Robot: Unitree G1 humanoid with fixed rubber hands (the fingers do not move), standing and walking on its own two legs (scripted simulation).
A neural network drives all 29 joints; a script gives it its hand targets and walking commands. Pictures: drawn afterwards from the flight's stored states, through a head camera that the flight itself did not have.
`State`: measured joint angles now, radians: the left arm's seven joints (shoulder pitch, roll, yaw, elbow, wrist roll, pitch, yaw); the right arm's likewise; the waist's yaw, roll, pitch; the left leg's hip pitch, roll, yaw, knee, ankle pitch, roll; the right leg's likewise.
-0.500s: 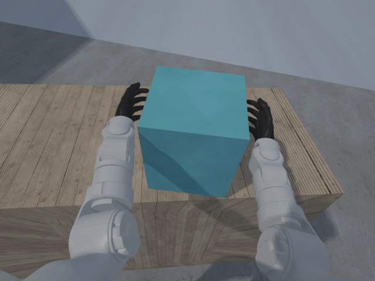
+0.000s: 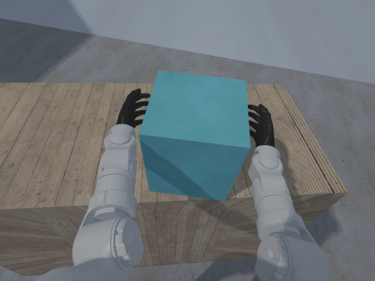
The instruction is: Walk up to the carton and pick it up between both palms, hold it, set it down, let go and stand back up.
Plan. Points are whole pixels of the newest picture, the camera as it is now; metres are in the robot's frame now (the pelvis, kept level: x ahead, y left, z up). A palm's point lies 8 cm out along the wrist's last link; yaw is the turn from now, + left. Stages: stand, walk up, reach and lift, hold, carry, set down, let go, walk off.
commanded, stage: set down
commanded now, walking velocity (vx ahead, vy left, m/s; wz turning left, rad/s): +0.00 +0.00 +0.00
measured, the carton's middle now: (194, 139) +0.44 +0.01 +0.04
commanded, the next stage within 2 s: none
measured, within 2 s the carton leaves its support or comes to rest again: rests again in 1.30 s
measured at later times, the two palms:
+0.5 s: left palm (128, 124) +0.40 +0.16 +0.12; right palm (262, 142) +0.39 -0.14 +0.11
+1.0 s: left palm (130, 125) +0.41 +0.16 +0.11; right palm (261, 142) +0.39 -0.14 +0.10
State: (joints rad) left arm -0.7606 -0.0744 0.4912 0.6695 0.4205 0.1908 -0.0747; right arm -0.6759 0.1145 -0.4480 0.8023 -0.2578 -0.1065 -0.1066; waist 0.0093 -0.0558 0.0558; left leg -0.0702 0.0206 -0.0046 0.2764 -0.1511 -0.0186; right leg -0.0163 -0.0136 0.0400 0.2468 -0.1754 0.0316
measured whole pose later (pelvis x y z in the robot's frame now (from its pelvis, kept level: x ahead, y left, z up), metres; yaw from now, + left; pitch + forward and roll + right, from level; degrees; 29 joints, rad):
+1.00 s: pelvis +0.01 +0.00 +0.00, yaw -2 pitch -1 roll +0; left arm -0.74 -0.14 0.56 0.57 0.47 0.12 -0.10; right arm -0.65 0.16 -0.50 0.70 -0.33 -0.16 -0.06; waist 0.03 -0.06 0.09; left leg -0.09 0.02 0.02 0.28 -0.17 -0.02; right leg -0.05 -0.01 0.06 0.26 -0.19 0.03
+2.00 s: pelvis -0.03 -0.01 -0.01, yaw -1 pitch +11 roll -1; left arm -1.09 0.34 -0.06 1.23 -0.30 0.05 0.05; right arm -1.05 -0.33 0.19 1.19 0.51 0.06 -0.07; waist 0.03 -0.03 -0.17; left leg -0.48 0.06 0.00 0.43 -0.15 -0.04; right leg -0.43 0.03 0.04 0.41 -0.17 0.01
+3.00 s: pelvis -0.03 +0.00 +0.00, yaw -1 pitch -3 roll -1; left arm -0.77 0.36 0.11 0.56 -0.17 0.54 0.00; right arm -0.77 -0.34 0.06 0.77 0.48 0.32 -0.09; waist 0.00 -0.04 -0.03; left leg -0.16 0.04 0.00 0.36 -0.15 -0.02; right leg -0.09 0.01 0.04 0.29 -0.15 0.02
